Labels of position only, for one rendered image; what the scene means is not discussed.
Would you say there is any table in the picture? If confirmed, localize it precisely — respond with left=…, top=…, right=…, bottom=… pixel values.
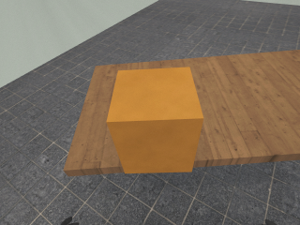
left=63, top=50, right=300, bottom=177

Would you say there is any carton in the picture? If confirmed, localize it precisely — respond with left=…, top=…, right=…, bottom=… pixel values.
left=106, top=67, right=204, bottom=173

